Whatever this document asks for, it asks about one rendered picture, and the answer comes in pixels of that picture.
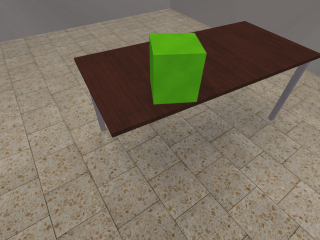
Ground table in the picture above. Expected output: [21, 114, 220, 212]
[74, 21, 320, 137]

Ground carton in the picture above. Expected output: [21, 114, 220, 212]
[149, 33, 207, 105]

